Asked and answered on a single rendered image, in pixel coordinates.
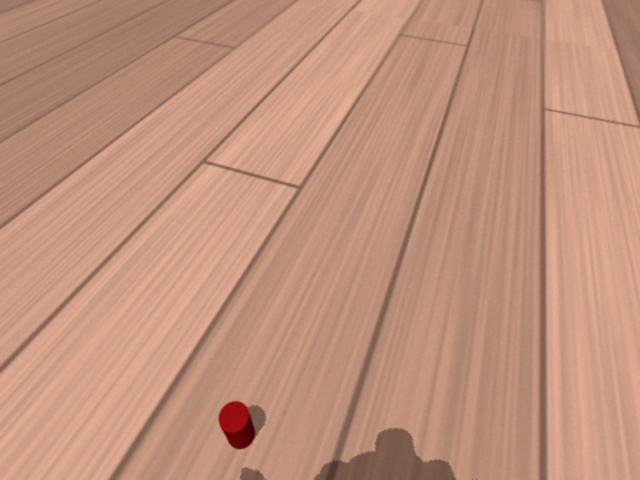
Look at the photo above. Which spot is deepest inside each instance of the can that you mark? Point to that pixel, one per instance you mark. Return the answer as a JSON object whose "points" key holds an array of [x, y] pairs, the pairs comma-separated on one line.
{"points": [[236, 423]]}

